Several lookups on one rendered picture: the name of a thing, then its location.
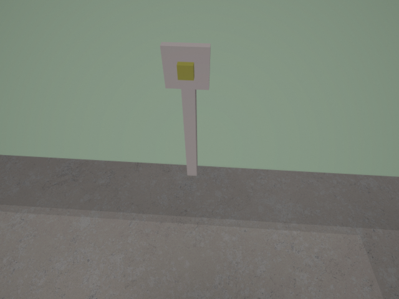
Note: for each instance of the panel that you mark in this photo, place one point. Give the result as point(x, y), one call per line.
point(199, 53)

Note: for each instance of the button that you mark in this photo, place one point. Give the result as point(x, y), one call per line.
point(185, 70)

